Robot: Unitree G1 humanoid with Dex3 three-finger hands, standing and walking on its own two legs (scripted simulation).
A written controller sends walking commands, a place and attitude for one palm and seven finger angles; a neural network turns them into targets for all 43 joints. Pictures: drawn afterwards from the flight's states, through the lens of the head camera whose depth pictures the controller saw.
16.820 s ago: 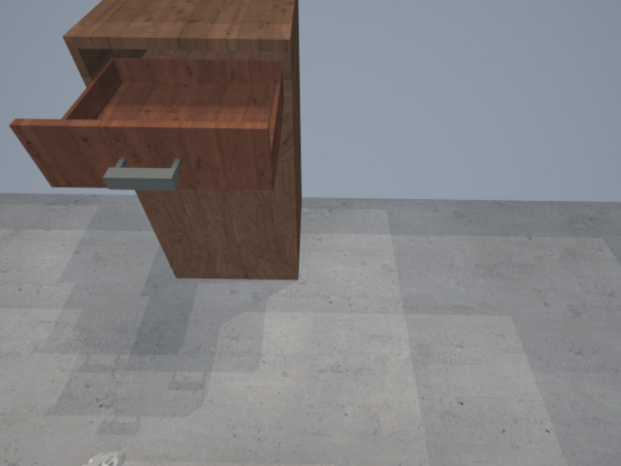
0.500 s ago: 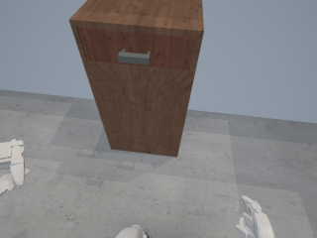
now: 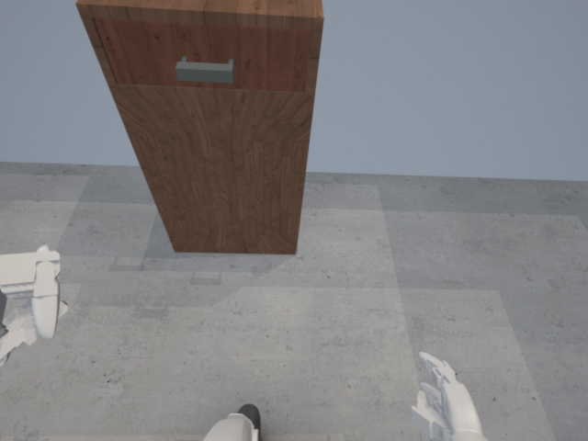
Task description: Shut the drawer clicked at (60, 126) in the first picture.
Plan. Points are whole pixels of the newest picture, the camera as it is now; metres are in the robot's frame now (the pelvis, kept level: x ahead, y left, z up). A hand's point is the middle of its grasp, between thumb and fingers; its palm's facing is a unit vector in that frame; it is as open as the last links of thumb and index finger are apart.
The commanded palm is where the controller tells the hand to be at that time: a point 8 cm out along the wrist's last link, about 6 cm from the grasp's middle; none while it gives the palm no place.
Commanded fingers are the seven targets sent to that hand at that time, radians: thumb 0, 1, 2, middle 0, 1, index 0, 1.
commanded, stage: stop stepping back and stand still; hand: left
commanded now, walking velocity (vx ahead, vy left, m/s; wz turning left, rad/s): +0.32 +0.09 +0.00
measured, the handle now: (207, 66) +0.80 +0.25 +0.05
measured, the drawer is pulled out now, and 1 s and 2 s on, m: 0.00 0.00 0.00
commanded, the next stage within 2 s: let the arm hang, fingers relaxed in 0.76 s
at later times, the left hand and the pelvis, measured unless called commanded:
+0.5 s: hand out of the picture +0.14 +0.26 +0.16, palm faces +0.43 -0.83 -0.37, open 3.2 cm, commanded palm +0.09 +0.30 +0.18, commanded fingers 0.00 0.90 0.90 -1.40 -1.60 -1.40 -1.60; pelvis -0.03 +0.01 +0.00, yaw +2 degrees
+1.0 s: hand (85, 418) +0.14 +0.27 -0.04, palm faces +0.19 -0.89 -0.40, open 3.1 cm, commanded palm none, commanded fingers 0.00 0.90 0.90 -1.08 -1.25 -1.08 -1.25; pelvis -0.04 +0.01 -0.01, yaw +4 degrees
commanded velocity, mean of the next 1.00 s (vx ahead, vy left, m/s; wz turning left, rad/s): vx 0.03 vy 0.00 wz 0.00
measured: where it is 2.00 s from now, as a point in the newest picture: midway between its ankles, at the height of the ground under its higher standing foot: outside the picture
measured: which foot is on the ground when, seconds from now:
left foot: up 0.00-0.06, down 0.08-1.00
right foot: down 0.00-1.00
